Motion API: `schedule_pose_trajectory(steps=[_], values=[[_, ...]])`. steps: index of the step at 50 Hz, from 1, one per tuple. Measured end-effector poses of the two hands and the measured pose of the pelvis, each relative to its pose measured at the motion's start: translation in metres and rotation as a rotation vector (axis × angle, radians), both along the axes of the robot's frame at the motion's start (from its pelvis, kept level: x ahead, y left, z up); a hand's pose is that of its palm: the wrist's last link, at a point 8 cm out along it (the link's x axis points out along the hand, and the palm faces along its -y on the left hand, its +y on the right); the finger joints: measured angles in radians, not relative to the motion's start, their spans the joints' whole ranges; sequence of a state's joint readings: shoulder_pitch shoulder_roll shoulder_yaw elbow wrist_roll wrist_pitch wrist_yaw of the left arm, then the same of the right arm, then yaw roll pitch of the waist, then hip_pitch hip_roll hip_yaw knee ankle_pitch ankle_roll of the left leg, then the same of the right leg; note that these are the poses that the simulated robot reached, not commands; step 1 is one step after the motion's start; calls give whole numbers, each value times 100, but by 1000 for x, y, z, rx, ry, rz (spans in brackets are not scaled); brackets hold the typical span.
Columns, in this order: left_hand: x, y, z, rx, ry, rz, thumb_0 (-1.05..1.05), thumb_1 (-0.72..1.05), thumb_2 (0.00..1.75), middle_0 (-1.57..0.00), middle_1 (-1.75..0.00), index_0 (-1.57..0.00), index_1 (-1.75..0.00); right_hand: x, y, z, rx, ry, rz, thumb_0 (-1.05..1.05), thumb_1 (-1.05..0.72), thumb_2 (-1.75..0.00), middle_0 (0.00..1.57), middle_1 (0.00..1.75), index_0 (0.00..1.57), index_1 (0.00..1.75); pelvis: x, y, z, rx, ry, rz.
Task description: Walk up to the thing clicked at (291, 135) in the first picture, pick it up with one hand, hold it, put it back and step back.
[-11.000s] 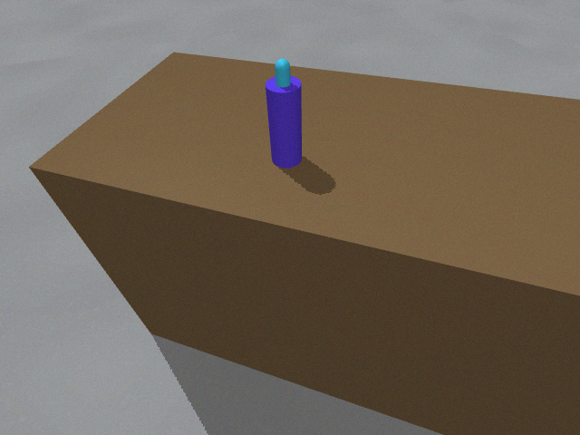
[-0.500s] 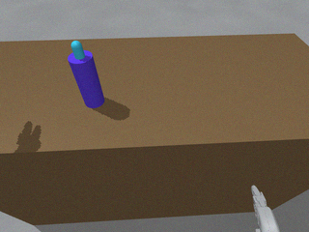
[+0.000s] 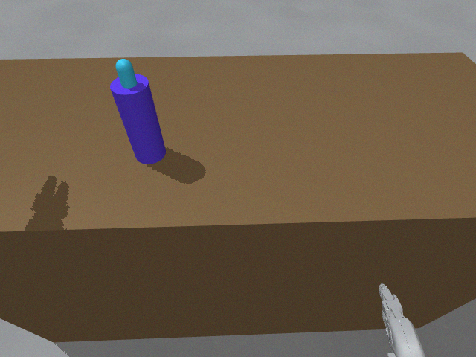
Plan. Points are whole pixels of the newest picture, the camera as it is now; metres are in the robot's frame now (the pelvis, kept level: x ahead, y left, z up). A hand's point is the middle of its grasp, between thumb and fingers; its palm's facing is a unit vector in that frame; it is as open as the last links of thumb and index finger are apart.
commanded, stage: approach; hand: left
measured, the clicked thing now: (138, 113) +0.52 +0.17 +0.14
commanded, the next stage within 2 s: close in in 0.10 s
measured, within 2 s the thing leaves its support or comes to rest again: neither
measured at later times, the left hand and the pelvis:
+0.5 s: hand (116, 137) +0.49 +0.21 +0.12, palm faces +0.10 -0.99 +0.04, open 17.6 cm; pelvis -0.02 +0.00 -0.02, yaw -3 degrees
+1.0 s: hand (139, 138) +0.48 +0.17 +0.12, palm faces +0.10 -0.99 +0.03, open 17.6 cm; pelvis -0.02 -0.01 -0.03, yaw -2 degrees
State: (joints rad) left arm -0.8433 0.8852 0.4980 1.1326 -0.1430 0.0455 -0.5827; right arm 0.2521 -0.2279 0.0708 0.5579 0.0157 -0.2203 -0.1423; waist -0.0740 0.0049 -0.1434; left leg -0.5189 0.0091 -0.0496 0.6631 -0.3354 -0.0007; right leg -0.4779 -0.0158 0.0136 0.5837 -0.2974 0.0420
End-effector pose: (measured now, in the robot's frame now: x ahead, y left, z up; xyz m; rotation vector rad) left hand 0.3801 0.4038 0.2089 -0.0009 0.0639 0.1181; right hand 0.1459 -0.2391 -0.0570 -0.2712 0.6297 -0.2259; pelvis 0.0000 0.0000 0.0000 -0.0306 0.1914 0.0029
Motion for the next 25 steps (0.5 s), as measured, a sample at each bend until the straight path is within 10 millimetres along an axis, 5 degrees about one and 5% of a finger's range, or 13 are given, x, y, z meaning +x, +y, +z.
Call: schedule_pose_trajectory(steps=[15, 25], values=[[58, -104, -90, -52, -11, -92, -2, -60, 7, -3, -7, -4, -7, -27, -13, -3, -10, 19, -23, -1, 55, -5, 6, 5, 6, 5, -17, 0, -15, -6, 43, -23], [80, -138, -95, -34, -58, -15, -2, -57, 5, -4, -6, -6, -5, -46, -32, -10, -7, 59, -94, -1, 54, -5, 6, 5, 6, 5, -16, -2, -24, -8, 69, -45]])
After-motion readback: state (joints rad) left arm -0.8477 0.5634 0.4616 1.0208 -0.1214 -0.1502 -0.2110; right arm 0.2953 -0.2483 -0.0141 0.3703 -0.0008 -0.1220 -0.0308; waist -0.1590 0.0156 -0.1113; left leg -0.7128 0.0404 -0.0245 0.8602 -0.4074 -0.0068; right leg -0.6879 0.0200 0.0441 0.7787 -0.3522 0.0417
